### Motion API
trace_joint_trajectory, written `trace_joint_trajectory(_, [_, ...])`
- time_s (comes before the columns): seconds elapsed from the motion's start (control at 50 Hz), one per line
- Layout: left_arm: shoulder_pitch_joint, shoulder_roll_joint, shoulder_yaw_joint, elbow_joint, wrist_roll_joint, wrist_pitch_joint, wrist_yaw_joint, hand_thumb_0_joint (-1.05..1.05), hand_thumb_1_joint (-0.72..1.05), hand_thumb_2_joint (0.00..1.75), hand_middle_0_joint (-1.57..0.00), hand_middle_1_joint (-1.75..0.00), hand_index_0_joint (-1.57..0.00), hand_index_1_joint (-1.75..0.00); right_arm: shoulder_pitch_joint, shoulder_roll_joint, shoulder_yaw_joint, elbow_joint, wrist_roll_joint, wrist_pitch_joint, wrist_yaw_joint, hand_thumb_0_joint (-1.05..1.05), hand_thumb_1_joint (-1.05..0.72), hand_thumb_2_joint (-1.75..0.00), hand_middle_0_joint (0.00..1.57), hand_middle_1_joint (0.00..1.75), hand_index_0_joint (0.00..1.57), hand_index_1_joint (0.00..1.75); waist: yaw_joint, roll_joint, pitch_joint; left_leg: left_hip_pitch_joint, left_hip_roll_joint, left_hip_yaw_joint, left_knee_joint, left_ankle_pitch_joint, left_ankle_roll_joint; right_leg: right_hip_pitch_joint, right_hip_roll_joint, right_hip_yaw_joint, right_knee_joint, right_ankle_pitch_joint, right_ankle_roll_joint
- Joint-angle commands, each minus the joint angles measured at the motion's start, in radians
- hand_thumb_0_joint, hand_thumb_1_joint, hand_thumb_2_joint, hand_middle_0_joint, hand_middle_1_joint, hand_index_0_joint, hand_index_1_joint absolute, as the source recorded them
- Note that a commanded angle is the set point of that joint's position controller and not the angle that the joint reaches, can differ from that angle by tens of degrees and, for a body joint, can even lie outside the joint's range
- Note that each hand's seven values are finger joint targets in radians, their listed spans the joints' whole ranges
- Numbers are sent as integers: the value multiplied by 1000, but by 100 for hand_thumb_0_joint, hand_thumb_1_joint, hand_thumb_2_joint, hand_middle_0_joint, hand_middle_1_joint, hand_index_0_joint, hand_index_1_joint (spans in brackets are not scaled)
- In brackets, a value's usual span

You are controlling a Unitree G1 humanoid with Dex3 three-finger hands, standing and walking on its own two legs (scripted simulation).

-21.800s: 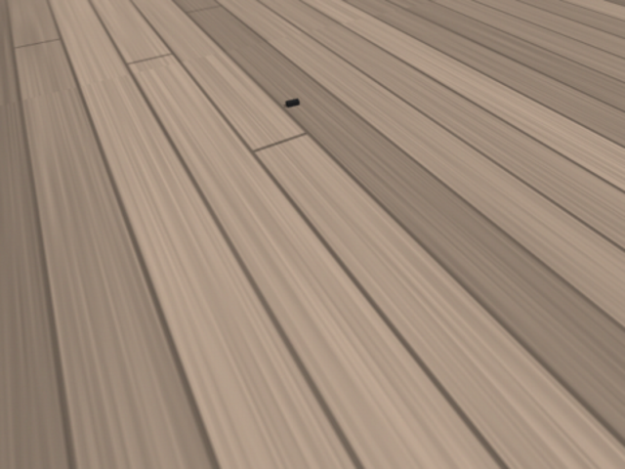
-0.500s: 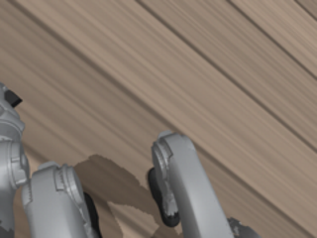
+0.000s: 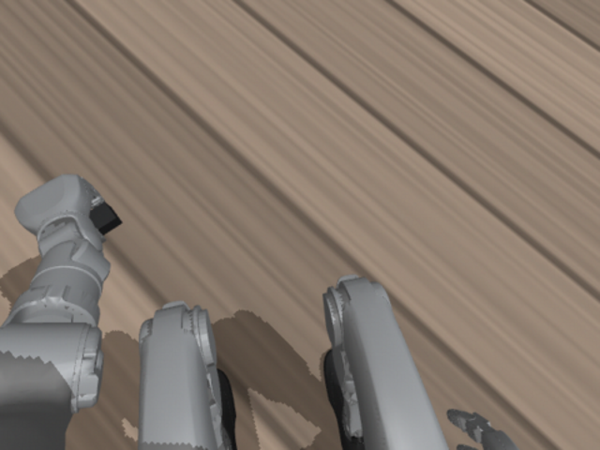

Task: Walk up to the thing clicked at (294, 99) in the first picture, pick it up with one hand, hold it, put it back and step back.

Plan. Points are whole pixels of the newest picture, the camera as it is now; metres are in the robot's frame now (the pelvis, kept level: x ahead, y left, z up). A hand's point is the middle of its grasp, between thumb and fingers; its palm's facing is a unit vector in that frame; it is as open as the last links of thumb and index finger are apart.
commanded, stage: lift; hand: left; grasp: from above
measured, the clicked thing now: (90, 227) +0.46 +0.28 -0.15
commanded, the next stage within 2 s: hold in 1.14 s
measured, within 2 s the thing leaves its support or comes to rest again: neither
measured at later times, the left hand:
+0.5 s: hand out of the picture +0.38 +0.26 +0.10, palm faces -0.37 -0.26 -0.89, open 6.5 cm
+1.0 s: hand out of the picture +0.39 +0.26 +0.23, palm faces -0.39 -0.27 -0.88, open 6.6 cm
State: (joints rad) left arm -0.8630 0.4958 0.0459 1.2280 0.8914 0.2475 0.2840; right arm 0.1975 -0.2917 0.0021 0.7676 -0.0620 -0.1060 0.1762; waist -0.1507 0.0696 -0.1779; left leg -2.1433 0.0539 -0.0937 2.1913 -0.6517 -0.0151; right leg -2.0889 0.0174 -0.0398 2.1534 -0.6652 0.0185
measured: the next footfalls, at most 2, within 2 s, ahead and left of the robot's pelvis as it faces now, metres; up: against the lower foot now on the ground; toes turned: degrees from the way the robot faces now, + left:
none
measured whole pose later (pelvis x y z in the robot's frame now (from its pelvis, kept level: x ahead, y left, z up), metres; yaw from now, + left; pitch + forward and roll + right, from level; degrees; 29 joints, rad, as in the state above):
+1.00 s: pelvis +0.08 +0.01 +0.32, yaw +4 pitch +14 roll -1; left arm -0.44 0.29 -0.18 0.91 0.80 0.42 0.21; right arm 0.27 -0.23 0.00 0.79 0.04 -0.10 -0.06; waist -0.07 0.04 -0.11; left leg -0.79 0.05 0.00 0.97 -0.43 -0.01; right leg -0.75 -0.01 -0.01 0.94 -0.44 0.01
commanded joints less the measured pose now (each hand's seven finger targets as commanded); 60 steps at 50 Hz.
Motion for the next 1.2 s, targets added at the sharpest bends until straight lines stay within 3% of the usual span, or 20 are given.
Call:
trace_joint_trajectory(0.0, [-289,228,-13,-263,3,15,11,0,74,18,-114,-21,-115,-19,149,-199,-78,-61,30,1,-46,0,-90,-90,20,30,20,30,-2,102,-639,506,-41,50,-343,34,39,415,46,-39,-380,45,-56])
trace_joint_trajectory(0.06, [-251,204,-46,-347,-2,34,-15,0,74,19,-112,-23,-114,-21,123,-186,-75,-81,45,12,-74,0,-89,-90,20,30,20,30,-5,86,-619,554,-41,47,-405,27,39,461,46,-28,-447,36,-54])
trace_joint_trajectory(0.14, [-224,169,-66,-486,-12,69,-33,0,70,21,-111,-21,-112,-19,89,-174,-80,-100,65,21,-123,0,-89,-90,20,30,20,30,15,140,-621,725,-36,14,-548,-16,24,514,37,-36,-520,29,-55])
trace_joint_trajectory(0.2, [-135,149,-87,-512,-17,112,-41,0,72,21,-112,-20,-113,-19,66,-161,-75,-111,79,29,-159,0,-88,-90,20,30,20,30,23,118,-599,815,-35,18,-635,-17,19,614,38,-33,-606,34,-52])
trace_joint_trajectory(0.22, [-115,159,-77,-527,-18,124,-39,0,74,23,-114,-21,-115,-20,62,-158,-72,-108,83,29,-171,0,-88,-90,20,30,20,30,34,115,-593,845,-35,22,-660,-2,18,645,36,-31,-628,48,-51])
trace_joint_trajectory(0.24, [-83,127,-97,-526,-25,136,-42,0,75,24,-116,-20,-116,-20,59,-149,-70,-107,87,28,-180,0,-88,-90,20,30,20,30,27,104,-572,863,-35,29,-681,14,19,676,38,-31,-658,58,-50])
trace_joint_trajectory(0.34, [-4,119,-121,-575,-35,170,-50,0,73,23,-115,-20,-114,-20,35,-122,-55,-96,106,18,-222,0,-89,-90,20,30,20,30,34,49,-538,957,-42,69,-763,110,31,866,36,-1,-798,135,-44])
trace_joint_trajectory(0.44, [37,52,-160,-561,-55,178,-52,0,69,17,-109,-21,-110,-20,41,-101,-50,-71,115,1,-247,0,-89,-90,20,30,20,30,31,17,-431,1062,-41,81,-888,150,34,989,36,14,-930,175,-40])
trace_joint_trajectory(0.56, [88,24,-177,-530,-60,189,-39,0,70,18,-108,-25,-110,-23,41,-89,-49,-65,115,-15,-258,0,-88,-90,20,30,20,30,55,17,-363,1223,-42,87,-1039,204,27,1149,33,24,-1074,217,-40])
trace_joint_trajectory(0.58, [96,2,-188,-504,-58,191,-41,0,71,18,-108,-26,-110,-24,43,-87,-48,-56,115,-19,-257,0,-89,-90,20,30,20,30,47,17,-345,1241,-40,79,-1065,213,25,1160,33,20,-1085,230,-40])
trace_joint_trajectory(0.6, [96,27,-174,-516,-55,191,-36,0,70,19,-108,-27,-109,-25,46,-88,-49,-61,117,-19,-258,0,-89,-90,20,30,20,30,61,10,-346,1272,-41,79,-1088,228,24,1198,33,19,-1104,246,-40])
trace_joint_trajectory(0.68, [85,21,-181,-533,-59,192,-28,0,73,19,-110,-27,-112,-25,51,-81,-44,-59,116,-25,-262,0,-88,-90,20,30,20,30,64,16,-325,1367,-47,84,-1166,280,22,1289,31,27,-1188,291,-37])
trace_joint_trajectory(0.74, [111,-19,-198,-484,-57,190,-31,0,77,21,-113,-27,-115,-25,70,-81,-44,-47,114,-32,-261,0,-88,-90,20,30,20,30,53,-5,-300,1433,-45,83,-1219,349,20,1342,29,21,-1227,370,-34])
trace_joint_trajectory(0.82, [111,-12,-183,-498,-64,182,-27,0,77,24,-112,-30,-114,-28,99,-86,-51,-52,109,-33,-257,0,-88,-89,20,30,20,30,74,2,-314,1526,-45,85,-1277,476,19,1443,24,17,-1273,495,-29])
trace_joint_trajectory(0.86, [130,-32,-193,-474,-61,179,-32,0,78,23,-113,-30,-115,-28,110,-88,-52,-45,107,-31,-251,0,-88,-89,20,30,20,30,70,-14,-291,1560,-44,82,-1298,519,21,1454,24,15,-1297,527,-27])
trace_joint_trajectory(0.92, [147,-16,-178,-468,-55,172,-29,0,76,25,-113,-28,-114,-26,115,-92,-56,-54,105,-30,-246,0,-88,-89,20,30,20,30,83,-27,-284,1603,-48,87,-1343,541,20,1520,20,17,-1339,552,-25])
trace_joint_trajectory(0.94, [149,-53,-197,-465,-62,170,-31,0,75,25,-112,-28,-113,-27,118,-88,-56,-52,105,-29,-243,0,-88,-89,20,30,20,30,72,-33,-270,1611,-48,85,-1352,547,21,1524,18,19,-1352,561,-23])
trace_joint_trajectory(0.98, [130,-17,-180,-495,-56,167,-30,0,74,27,-111,-29,-112,-28,120,-95,-59,-54,103,-28,-239,0,-88,-89,20,30,20,30,79,-2,-288,1668,-49,88,-1384,574,16,1556,18,18,-1373,574,-26])
trace_joint_trajectory(1.18, [118,-39,-195,-502,-41,161,-30,0,71,29,-109,-30,-109,-29,98,-93,-65,-57,109,-19,-222,0,-87,-89,20,30,20,30,90,-9,-231,1759,-57,98,-1494,605,8,1652,17,24,-1473,610,-22])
